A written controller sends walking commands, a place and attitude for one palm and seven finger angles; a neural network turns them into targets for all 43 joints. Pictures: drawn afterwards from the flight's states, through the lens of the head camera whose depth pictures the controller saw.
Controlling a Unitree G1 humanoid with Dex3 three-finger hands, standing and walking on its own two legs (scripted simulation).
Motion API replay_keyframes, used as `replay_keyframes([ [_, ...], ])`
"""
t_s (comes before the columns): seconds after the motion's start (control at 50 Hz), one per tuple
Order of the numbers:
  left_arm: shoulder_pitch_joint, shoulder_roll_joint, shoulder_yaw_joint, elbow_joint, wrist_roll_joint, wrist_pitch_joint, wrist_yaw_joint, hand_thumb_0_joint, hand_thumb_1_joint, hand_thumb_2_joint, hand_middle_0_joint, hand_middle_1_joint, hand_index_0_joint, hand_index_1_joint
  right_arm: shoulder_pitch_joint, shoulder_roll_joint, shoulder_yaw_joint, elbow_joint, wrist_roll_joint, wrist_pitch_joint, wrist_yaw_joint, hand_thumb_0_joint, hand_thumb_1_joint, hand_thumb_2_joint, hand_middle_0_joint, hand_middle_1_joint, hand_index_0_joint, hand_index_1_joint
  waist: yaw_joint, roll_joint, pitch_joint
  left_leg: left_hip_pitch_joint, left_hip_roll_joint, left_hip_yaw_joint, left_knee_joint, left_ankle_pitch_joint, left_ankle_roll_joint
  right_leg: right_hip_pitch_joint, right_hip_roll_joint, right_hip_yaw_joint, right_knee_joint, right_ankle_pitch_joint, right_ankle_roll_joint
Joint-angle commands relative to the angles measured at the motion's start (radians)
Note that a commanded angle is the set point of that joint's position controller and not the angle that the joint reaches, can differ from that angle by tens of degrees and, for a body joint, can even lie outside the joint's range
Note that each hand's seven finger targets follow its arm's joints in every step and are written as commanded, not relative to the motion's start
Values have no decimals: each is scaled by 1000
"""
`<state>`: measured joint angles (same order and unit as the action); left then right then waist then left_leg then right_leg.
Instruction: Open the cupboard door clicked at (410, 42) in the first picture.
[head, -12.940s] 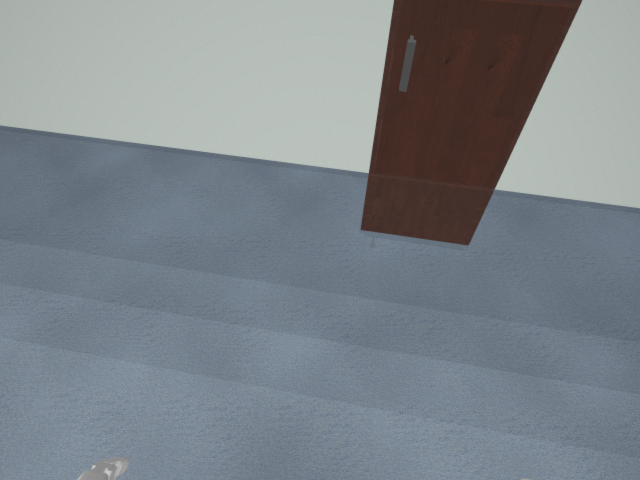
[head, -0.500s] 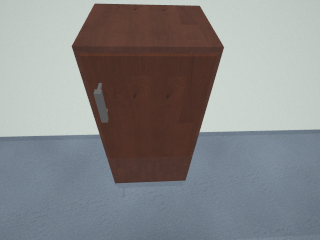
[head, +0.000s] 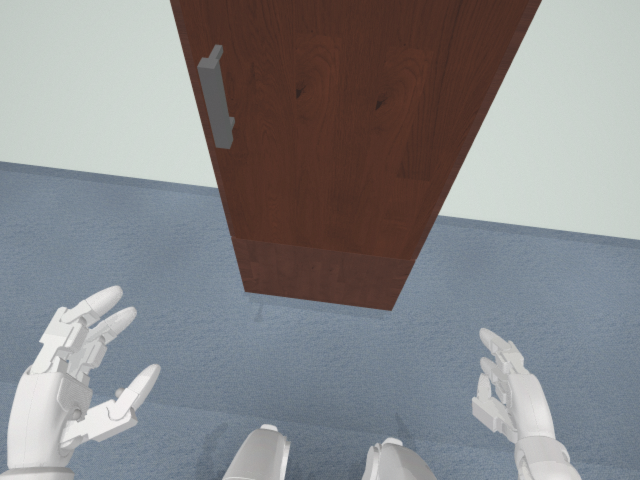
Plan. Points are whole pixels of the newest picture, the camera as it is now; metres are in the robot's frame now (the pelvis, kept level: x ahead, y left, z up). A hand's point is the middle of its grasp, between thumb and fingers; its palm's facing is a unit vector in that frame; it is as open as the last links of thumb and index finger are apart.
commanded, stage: raise the hand with hooked fingers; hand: left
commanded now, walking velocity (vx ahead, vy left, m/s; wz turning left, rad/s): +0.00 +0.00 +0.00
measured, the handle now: (220, 98) +0.60 +0.24 +0.09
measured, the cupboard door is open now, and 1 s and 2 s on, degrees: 0 0 0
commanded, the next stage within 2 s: move the hooked fingers beside the handle in 1.50 s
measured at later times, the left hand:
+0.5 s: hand (118, 325) +0.25 +0.26 +0.06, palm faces +0.00 -1.00 -0.05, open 12.7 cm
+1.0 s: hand (65, 245) +0.31 +0.32 +0.11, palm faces +0.06 -1.00 -0.05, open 14.0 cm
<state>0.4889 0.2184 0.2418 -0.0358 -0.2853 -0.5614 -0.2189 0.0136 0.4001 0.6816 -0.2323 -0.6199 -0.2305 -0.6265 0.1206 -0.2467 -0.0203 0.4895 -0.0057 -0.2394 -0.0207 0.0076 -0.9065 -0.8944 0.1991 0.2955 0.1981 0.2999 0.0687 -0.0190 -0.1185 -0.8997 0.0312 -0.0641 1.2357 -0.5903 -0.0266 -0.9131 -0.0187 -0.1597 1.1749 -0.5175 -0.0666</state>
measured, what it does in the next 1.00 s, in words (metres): shifts its weight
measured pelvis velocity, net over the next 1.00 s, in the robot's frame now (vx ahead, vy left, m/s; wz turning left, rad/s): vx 0.01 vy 0.05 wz -0.03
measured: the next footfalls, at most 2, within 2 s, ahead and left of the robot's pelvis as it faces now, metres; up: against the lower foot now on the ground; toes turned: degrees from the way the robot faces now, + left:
none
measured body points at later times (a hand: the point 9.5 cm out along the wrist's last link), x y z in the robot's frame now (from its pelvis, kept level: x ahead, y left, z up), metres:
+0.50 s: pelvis +0.00 +0.03 +0.02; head +0.07 +0.04 +0.47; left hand +0.24 +0.31 +0.07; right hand +0.14 -0.25 -0.05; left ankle +0.01 +0.13 -0.64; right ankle +0.04 -0.09 -0.64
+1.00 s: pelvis +0.01 +0.05 +0.04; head +0.07 +0.07 +0.49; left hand +0.30 +0.38 +0.12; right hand +0.16 -0.19 -0.03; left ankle +0.01 +0.13 -0.64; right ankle +0.04 -0.09 -0.64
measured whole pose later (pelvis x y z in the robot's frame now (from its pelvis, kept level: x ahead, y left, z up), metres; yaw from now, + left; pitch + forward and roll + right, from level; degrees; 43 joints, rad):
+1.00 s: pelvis +0.01 +0.05 +0.04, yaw -2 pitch +12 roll -3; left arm -0.02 0.40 0.42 0.35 -0.35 -0.31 -0.43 -0.01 -0.50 0.30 -0.30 -1.20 -0.30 -1.20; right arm 0.28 -0.25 0.06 0.55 0.02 -0.21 -0.06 0.01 -0.90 -0.89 0.21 0.30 0.20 0.30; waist 0.01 0.01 -0.09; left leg -0.70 0.00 0.00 1.00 -0.50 0.04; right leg -0.72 -0.03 -0.09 0.91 -0.39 0.01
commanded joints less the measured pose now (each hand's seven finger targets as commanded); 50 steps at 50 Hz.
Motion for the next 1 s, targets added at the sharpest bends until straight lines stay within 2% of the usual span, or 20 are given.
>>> replay_keyframes([
  [0.0, -281, 163, -25, -142, -21, -25, -167, 0, 177, 590, -252, -765, -252, -765, 86, -142, -34, -54, 31, -56, -39, 0, -900, -900, 200, 300, 200, 300, -172, 20, -198, -12, -25, 38, -99, 223, 59, 205, 14, 239, -270, 101, 55],
  [0.04, -219, 222, 65, 30, -50, 106, -224, 0, 130, 570, -255, -795, -255, -795, 69, -147, -30, -63, 51, -47, -51, 0, -900, -900, 200, 300, 200, 300, -122, -36, -191, -64, -31, 44, -117, 210, 60, 280, 2, 275, -317, 42, 60],
  [0.1, -183, 280, 180, -6, -103, 266, -233, 0, 60, 540, -260, -840, -260, -840, 37, -137, -26, -125, 61, -28, -53, 0, -900, -900, 200, 300, 200, 300, -41, -22, -312, -25, -54, 58, -180, 259, 53, 456, -40, 306, -362, 101, 81],
  [0.12, -165, 287, 220, -20, -117, 292, -211, 0, 37, 530, -262, -855, -262, -855, 35, -125, -26, -137, 61, -23, -51, 0, -900, -900, 200, 300, 200, 300, -26, -55, -326, -9, -53, 52, -196, 285, 50, 491, -46, 304, -364, 156, 89],
  [0.14, -146, 301, 268, -30, -136, 299, -184, 0, 13, 520, -263, -870, -263, -870, 23, -110, -25, -141, 55, -20, -48, 0, -900, -900, 200, 300, 200, 300, 1, -46, -353, -1, -51, 47, -200, 311, 44, 529, -45, 304, -347, 214, 86],
  [0.16, -146, 297, 285, -79, -137, 282, -149, 0, -10, 510, -265, -885, -265, -885, 44, -98, -24, -138, 51, -20, -44, 0, -900, -900, 200, 300, 200, 300, 4, -39, -370, 16, -47, 43, -216, 342, 40, 549, -46, 295, -337, 292, 88],
  [0.24, -174, 228, 243, -101, -103, 153, -45, 0, -103, 470, -272, -945, -272, -945, 58, -81, -35, -93, 35, -33, -32, 0, -900, -900, 200, 300, 200, 300, -26, -23, -242, 40, -36, 42, -263, 360, 34, 452, -19, 233, -312, 319, 74],
  [0.26, -201, 226, 222, -91, -78, 122, -42, 0, -127, 460, -273, -960, -273, -960, 72, -91, -37, -81, 31, -35, -28, 0, -900, -900, 200, 300, 200, 300, -37, 26, -223, 51, -38, 49, -274, 352, 37, 407, -11, 215, -306, 278, 67],
  [0.3, -233, 191, 145, -28, -47, 78, -59, 0, -173, 440, -277, -990, -277, -990, 89, -114, -37, -66, 30, -44, -26, 0, -900, -900, 200, 300, 200, 300, -76, 45, -156, 67, -40, 51, -282, 300, 45, 300, 2, 178, -308, 156, 59],
  [0.34, -295, 182, 98, 28, -51, 62, -107, 0, -220, 420, -280, -1020, -280, -1020, 102, -141, -37, -68, 35, -50, -32, 0, -900, -900, 200, 300, 200, 300, -108, -3, -108, 55, -40, 44, -278, 237, 52, 243, 5, 183, -330, 47, 56],
  [0.38, -329, 224, 115, 48, -62, 64, -160, 0, -267, 400, -283, -1050, -283, -1050, 120, -161, -40, -73, 47, -57, -44, 0, -900, -900, 200, 300, 200, 300, -103, 22, -146, 76, -44, 50, -294, 190, 53, 252, 0, 198, -358, -28, 57],
  [0.44, -402, 318, 182, 4, -89, 87, -194, 0, -337, 370, -288, -1095, -288, -1095, 127, -176, -33, -85, 49, -62, -60, 0, -900, -900, 200, 300, 200, 300, -76, 87, -208, 143, -44, 38, -335, 226, 53, 300, 13, 164, -335, 40, 43],
  [0.46, -420, 337, 205, -23, -94, 90, -193, 0, -360, 360, -290, -1110, -290, -1110, 126, -172, -31, -84, 49, -61, -62, 0, -900, -900, 200, 300, 200, 300, -65, 108, -252, 178, -43, 36, -349, 258, 53, 328, 16, 154, -327, 90, 42],
  [0.54, -416, 352, 252, -37, -105, 98, -138, 0, -453, 320, -297, -1170, -297, -1170, 135, -164, -19, -86, 36, -59, -57, 0, -900, -900, 200, 300, 200, 300, -44, 132, -246, 252, -33, 9, -391, 371, 32, 333, 36, 89, -288, 215, 31],
  [0.58, -412, 304, 214, -2, -93, 114, -122, 0, -500, 300, -300, -1200, -300, -1200, 133, -161, -15, -86, 37, -50, -48, 0, -900, -900, 200, 300, 200, 300, -57, 154, -212, 276, -29, 6, -404, 388, 22, 299, 37, 77, -292, 229, 35],
  [0.66, -453, 281, 164, 111, -65, 185, -150, 0, -500, 300, -300, -1200, -300, -1200, 143, -178, -9, -93, 42, -28, -40, 0, -900, -900, 200, 300, 200, 300, -80, 131, -143, 266, -23, -1, -423, 370, 12, 266, 40, 64, -306, 220, 36],
  [0.72, -524, 310, 169, 147, -57, 234, -180, 0, -500, 300, -300, -1200, -300, -1200, 148, -184, -9, -104, 46, -18, -47, 0, -900, -900, 200, 300, 200, 300, -85, 93, -146, 261, -23, -7, -441, 325, 15, 277, 40, 66, -326, 200, 39],
  [0.82, -647, 402, 250, 77, -71, 200, -195, 0, -500, 300, -300, -1200, -300, -1200, 155, -177, -3, -96, 38, -23, -58, 0, -900, -900, 200, 300, 200, 300, -62, 141, -264, 371, -18, -19, -435, 514, -12, 326, 44, 69, -316, 293, 30],
  [0.9, -681, 406, 264, 155, -80, 179, -203, 0, -500, 300, -300, -1200, -300, -1200, 163, -175, 0, -65, 33, -17, -54, 0, -900, -900, 200, 300, 200, 300, -70, 155, -237, 374, -17, -13, -430, 534, -18, 312, 47, 70, -323, 304, 31],
  [0.98, -722, 427, 265, 252, -74, 217, -244, 0, -500, 300, -300, -1200, -300, -1200, 169, -188, -2, -56, 41, -5, -58, 0, -900, -900, 200, 300, 200, 300, -72, 156, -232, 370, -17, -11, -445, 537, -14, 327, 42, 73, -338, 307, 30],
])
